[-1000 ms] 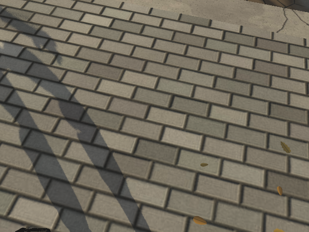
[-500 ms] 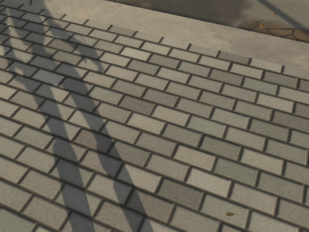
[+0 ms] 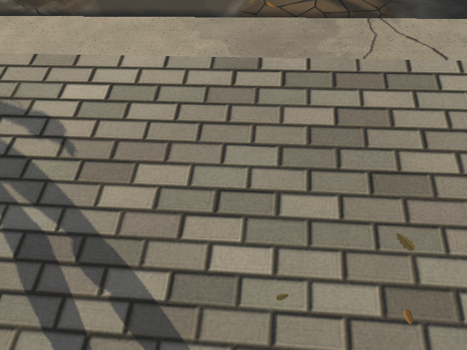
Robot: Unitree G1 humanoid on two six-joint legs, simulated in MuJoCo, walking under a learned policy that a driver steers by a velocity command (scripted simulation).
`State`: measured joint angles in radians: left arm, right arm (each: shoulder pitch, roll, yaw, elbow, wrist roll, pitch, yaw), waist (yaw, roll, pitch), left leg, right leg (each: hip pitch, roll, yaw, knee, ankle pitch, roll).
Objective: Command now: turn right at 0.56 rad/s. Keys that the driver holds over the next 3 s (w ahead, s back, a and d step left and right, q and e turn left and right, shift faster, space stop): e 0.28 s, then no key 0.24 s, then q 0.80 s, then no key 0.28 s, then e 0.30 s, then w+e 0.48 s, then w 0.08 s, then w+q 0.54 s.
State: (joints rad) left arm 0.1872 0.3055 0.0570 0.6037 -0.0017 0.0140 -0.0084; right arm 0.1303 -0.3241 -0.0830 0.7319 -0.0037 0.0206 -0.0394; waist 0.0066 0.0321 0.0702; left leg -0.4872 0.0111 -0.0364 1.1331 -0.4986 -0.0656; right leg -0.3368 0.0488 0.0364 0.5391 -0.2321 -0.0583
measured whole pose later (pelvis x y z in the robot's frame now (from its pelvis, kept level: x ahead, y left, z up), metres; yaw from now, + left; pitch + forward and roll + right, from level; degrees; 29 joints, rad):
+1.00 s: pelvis +0.01 +0.04 -0.01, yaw -4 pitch +0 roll -1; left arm 0.16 0.31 0.08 0.68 0.00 0.03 0.04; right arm 0.19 -0.33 -0.08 0.68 0.02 0.04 0.02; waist 0.00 -0.04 0.06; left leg -0.31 -0.01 0.04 0.63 -0.30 0.03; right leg -0.25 -0.09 -0.06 0.68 -0.43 0.05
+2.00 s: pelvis +0.01 +0.02 +0.00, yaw +3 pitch +0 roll +1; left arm 0.18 0.34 0.07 0.71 -0.03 0.03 -0.01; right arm 0.24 -0.29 -0.07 0.71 0.00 0.01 -0.05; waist -0.01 -0.02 0.04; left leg -0.17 0.02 0.03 0.47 -0.31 -0.01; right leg -0.44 0.00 0.02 0.94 -0.48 0.02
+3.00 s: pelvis +0.47 -0.07 +0.01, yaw -2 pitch +1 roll +1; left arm 0.06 0.29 0.01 0.64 0.01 -0.10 -0.01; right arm 0.37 -0.29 -0.06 0.76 0.03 -0.05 -0.01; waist -0.09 -0.04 0.05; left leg -0.10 -0.11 -0.14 0.33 -0.25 0.06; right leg -0.61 -0.05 0.12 0.58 0.03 0.07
